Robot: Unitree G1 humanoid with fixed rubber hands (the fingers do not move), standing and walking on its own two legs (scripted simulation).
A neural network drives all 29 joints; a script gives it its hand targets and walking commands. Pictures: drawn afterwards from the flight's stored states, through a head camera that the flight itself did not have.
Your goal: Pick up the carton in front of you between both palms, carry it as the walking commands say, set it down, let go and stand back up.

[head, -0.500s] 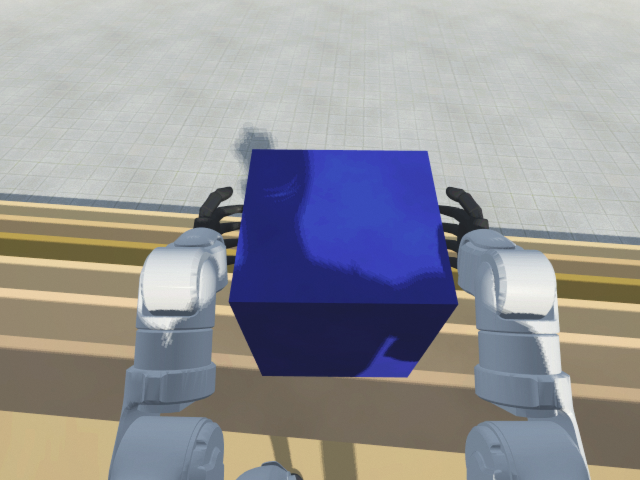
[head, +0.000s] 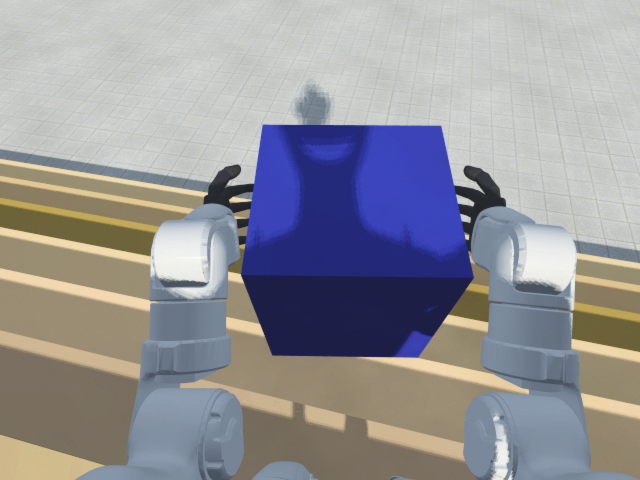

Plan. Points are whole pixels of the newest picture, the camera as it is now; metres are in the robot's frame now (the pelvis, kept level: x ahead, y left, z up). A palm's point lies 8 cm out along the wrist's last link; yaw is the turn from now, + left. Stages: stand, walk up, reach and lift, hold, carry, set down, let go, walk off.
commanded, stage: carry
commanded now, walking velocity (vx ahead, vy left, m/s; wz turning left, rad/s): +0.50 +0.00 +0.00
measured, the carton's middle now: (347, 252) +0.38 +0.03 +0.04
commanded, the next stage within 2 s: none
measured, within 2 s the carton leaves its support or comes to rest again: neither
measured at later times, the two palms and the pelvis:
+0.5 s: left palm (322, 151) +0.73 +0.11 -0.09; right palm (466, 178) +0.68 -0.19 -0.10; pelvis +0.35 +0.02 -0.21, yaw -1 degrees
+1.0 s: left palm (320, 144) +1.06 +0.16 -0.35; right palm (414, 148) +1.08 -0.14 -0.37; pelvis +0.74 -0.03 -0.41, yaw -2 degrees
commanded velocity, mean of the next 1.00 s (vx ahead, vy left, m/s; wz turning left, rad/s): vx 0.50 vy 0.00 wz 0.00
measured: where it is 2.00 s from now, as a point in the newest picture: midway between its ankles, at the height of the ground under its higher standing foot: (368, 251)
